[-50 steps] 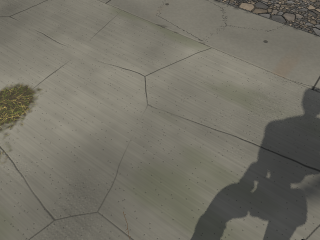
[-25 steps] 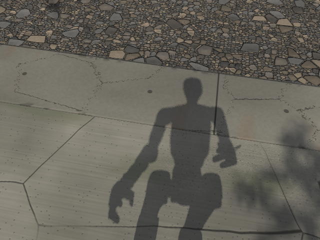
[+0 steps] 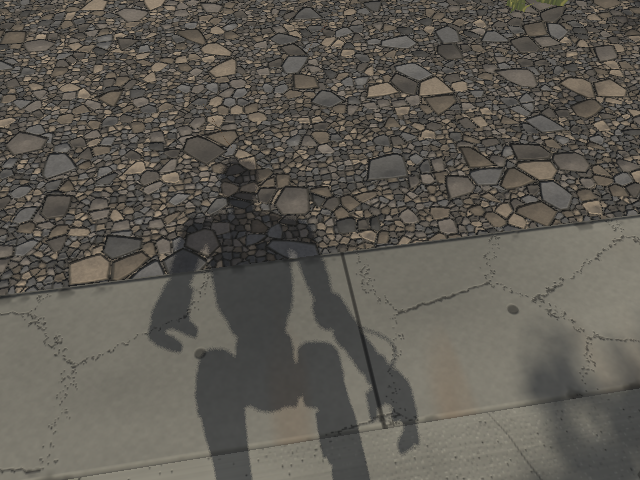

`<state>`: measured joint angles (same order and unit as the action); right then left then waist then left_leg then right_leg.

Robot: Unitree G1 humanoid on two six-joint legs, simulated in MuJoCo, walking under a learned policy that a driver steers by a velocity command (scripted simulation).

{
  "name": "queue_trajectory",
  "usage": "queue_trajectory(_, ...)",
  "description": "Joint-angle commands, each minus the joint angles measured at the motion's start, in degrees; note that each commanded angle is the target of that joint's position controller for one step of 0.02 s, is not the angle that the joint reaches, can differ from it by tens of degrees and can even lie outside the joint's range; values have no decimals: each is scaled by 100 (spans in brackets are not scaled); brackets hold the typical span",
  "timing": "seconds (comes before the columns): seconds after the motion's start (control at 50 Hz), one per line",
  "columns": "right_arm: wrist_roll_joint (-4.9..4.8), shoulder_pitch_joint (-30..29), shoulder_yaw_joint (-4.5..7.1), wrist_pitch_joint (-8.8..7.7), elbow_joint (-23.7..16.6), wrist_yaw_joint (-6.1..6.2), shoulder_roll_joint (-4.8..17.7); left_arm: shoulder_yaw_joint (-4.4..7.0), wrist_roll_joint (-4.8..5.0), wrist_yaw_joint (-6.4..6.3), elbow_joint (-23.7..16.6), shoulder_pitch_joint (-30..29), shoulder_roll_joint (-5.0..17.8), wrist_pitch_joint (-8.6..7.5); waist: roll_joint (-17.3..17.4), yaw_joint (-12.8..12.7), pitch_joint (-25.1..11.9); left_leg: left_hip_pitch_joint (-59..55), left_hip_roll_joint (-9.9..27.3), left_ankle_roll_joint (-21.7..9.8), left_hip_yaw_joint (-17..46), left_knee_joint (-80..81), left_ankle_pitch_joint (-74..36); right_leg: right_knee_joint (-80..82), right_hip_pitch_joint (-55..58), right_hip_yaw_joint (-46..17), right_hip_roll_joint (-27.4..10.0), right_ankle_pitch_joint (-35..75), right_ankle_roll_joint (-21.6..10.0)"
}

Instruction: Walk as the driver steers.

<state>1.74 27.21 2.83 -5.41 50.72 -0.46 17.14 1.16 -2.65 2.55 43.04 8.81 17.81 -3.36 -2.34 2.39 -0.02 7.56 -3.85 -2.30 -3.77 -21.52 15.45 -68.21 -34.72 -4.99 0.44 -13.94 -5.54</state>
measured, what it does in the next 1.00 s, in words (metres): walks ahead, turning right: right foot, then left foot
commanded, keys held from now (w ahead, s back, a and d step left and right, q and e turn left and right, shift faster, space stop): w+q+shift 0.24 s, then e+shift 0.76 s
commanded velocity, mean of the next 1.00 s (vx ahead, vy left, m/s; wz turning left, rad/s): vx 0.47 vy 0.00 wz -0.34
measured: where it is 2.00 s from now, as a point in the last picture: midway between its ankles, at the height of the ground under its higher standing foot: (302, 372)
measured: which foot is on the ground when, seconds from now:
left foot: down 0.00-0.22, up 0.24-0.56, down 0.58-0.98, up 1.00-1.00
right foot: up 0.00-0.20, down 0.22-0.58, up 0.60-0.96, down 0.98-1.00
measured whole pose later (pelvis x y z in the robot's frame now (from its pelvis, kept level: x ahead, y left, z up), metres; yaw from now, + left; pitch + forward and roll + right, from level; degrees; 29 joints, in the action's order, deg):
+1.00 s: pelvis +0.58 +0.03 -0.01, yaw -22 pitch +0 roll +3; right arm -0.8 3.5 5.1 0.1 45.1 0.9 18.2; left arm 6.0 1.0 -0.1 35.9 9.8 18.8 4.6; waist 1.4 -0.2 4.0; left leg 17.3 8.3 2.4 -15.4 -32.6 14.6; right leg -36.5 -21.5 2.7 -3.2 -15.2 -2.0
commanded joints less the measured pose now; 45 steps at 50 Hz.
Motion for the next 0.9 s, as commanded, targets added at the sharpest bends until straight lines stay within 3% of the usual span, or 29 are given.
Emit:
queue_trajectory(0.02,-118,-30,13,-197,-201,-38,409,-124,-74,85,-739,-777,153,-66,516,-250,700,79,1355,-806,1448,1707,-858,1070,-1075,223,-402,588,136)
queue_trajectory(0.08,-203,159,38,-227,-103,-25,511,-312,9,197,-1023,-1571,-64,-156,479,-86,846,756,1179,-800,1111,2166,-2356,2807,346,821,-354,1708,226)
queue_trajectory(0.14,-221,275,111,-193,21,-16,921,-244,47,90,-997,-1534,172,-158,528,-179,579,-64,1307,-738,1025,1777,-4307,3445,1119,881,-48,1836,123)
queue_trajectory(0.18,-165,379,151,-137,127,13,1157,-79,-14,-80,-728,-599,524,-189,760,-615,-282,-614,1307,-585,988,144,-6112,3523,2304,859,328,987,0)
queue_trajectory(0.2,-151,238,165,-81,124,40,1210,25,-20,-171,-392,480,681,-206,785,-1163,-804,-224,1184,-508,943,-1261,-5751,3673,3511,754,251,812,-31)
queue_trajectory(0.22,-131,140,110,-78,28,34,932,185,-100,-296,-167,1432,1031,-221,607,-1513,-1325,867,909,-483,898,-2866,-4218,3569,4856,35,-581,-52,-92)
queue_trajectory(0.24,-176,478,-59,-100,-200,44,-36,309,-298,-360,-102,1918,1426,-240,-741,-1136,-2112,2325,349,-466,716,-4974,724,3785,6092,-2229,-2421,-1439,-296)
queue_trajectory(0.26,-391,716,-11,-60,-303,45,227,340,-150,-325,-88,1837,1405,-165,-1220,-992,-2688,3055,14,-403,896,-6102,1085,4821,6144,-4373,-2869,-1062,-919)
queue_trajectory(0.28,-263,-11,50,-10,-341,90,473,278,-34,-293,-52,1291,904,-184,-476,-841,-1440,3513,407,-354,887,-5982,492,4831,5334,-3271,-2354,224,-903)
queue_trajectory(0.3,-178,-446,11,2,-398,72,340,195,13,-256,45,1061,501,-259,-139,-787,-696,3518,464,-267,845,-5727,382,4676,4527,-2274,-2058,2129,-943)
queue_trajectory(0.32,-124,-567,-13,18,-427,48,186,162,12,-242,160,961,304,-300,28,-564,-369,3330,518,-156,876,-5489,503,4658,3942,-1656,-1784,3412,-904)
queue_trajectory(0.34,-15,-660,-15,62,-491,13,121,109,105,-253,305,1087,142,-334,-16,-424,-197,3108,554,-40,868,-5148,627,4759,3478,-1278,-1563,4256,-873)
queue_trajectory(0.36,46,-603,-51,127,-560,-25,-39,82,174,-259,455,1091,78,-355,-232,-190,-172,2958,633,71,819,-4709,715,4906,3270,-1086,-1490,4512,-875)
queue_trajectory(0.38,-324,-866,-30,-8,-727,12,19,95,397,-203,247,484,32,-405,-292,-52,-229,2993,806,151,895,-4440,751,5090,3237,-1105,-1397,4351,-978)
queue_trajectory(0.42,-232,-1501,-117,-92,-999,-9,-44,170,480,-249,211,145,308,-376,18,55,45,2658,806,345,739,-2951,480,5312,2421,-906,-1330,4393,-961)
queue_trajectory(0.44,-191,-1746,-176,-130,-1095,-45,-98,270,503,-315,179,41,607,-323,19,52,51,1974,618,382,582,-2040,-227,5345,1884,-539,-1026,4287,-799)
queue_trajectory(0.46,-177,-1920,-161,-141,-1111,-73,-12,380,485,-369,197,199,874,-277,-101,-26,-67,1370,327,434,467,-1448,-1103,5307,1634,-374,-756,3917,-636)
queue_trajectory(0.5,-170,-2027,-56,-80,-1115,-81,317,495,482,-406,261,580,1080,-222,-187,-34,-161,507,25,457,552,-899,-2378,5132,1413,-495,-588,2797,-340)
queue_trajectory(0.56,-90,-1685,91,56,-1041,70,639,469,496,-445,190,654,784,-149,-110,338,-303,-503,270,266,837,-615,-2813,3985,1229,-672,-285,2001,197)
queue_trajectory(0.58,8,-1273,153,82,-981,139,825,422,469,-438,85,633,589,-121,57,570,-564,-1064,671,112,979,-608,-3556,3001,1019,-572,42,1419,469)
queue_trajectory(0.6,173,-991,158,117,-1034,194,1158,246,336,-412,-13,1258,2,-67,1410,332,-1415,-2112,2274,-464,2144,-1056,-6353,974,321,-146,510,-2153,768)
queue_trajectory(0.62,202,-1106,118,210,-1170,114,1067,213,550,-397,31,2471,105,-12,2417,-64,-2707,-2700,3425,-1345,3585,-919,-6319,-521,29,-331,413,-2991,837)
queue_trajectory(0.64,42,-1651,115,292,-1359,86,844,335,553,-417,100,2448,594,130,1713,-150,-2453,-2149,3091,-1341,3395,-637,-5013,-995,-98,-321,36,-2488,954)
queue_trajectory(0.68,-135,-2294,29,377,-1389,105,439,470,493,-527,-18,1666,764,393,845,-234,-1222,-867,2458,-1085,2230,-237,-3430,-944,-429,95,-342,-1875,1119)
queue_trajectory(0.7,-58,-2504,34,378,-1365,119,436,506,455,-574,-119,1572,753,505,867,-362,-818,-112,2331,-1080,1854,42,-3094,-888,-233,124,-460,-1705,1135)
queue_trajectory(0.72,-4,-2683,96,384,-1319,132,551,474,467,-579,-223,1634,536,589,1206,-539,-680,305,2346,-1148,1591,246,-2825,-628,-8,206,-586,-1550,1165)
queue_trajectory(0.76,17,-2742,155,344,-1241,184,535,461,427,-584,-432,1290,379,630,1055,-472,-618,544,2231,-1136,1036,456,-2820,32,206,327,-675,-1232,1126)
queue_trajectory(0.84,-79,-2934,267,379,-1198,293,690,443,420,-421,-715,870,244,617,892,-466,-892,500,2322,-1036,295,553,-2644,1468,967,509,-729,-258,869)
queue_trajectory(0.9,-196,-2905,330,421,-1108,224,777,522,416,-263,-839,636,410,728,1021,-431,-730,432,2383,-860,-44,509,-1914,2221,1378,770,-590,-44,639)
Keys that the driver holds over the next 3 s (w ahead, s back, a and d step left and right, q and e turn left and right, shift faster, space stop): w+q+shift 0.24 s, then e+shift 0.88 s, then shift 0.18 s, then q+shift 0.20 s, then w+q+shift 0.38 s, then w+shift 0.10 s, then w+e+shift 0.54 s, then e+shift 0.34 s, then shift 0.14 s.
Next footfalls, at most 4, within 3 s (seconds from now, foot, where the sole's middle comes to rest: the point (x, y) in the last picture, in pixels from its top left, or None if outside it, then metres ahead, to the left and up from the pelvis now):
0.22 right None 0.42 -0.09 -0.78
0.58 left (247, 394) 0.70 0.17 -0.78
0.98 right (365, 427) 0.61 -0.09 -0.78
1.42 left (270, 382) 0.73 0.11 -0.78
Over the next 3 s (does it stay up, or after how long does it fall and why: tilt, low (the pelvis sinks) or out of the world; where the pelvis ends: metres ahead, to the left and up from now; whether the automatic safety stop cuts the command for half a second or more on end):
stays up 1.53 -0.10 -0.02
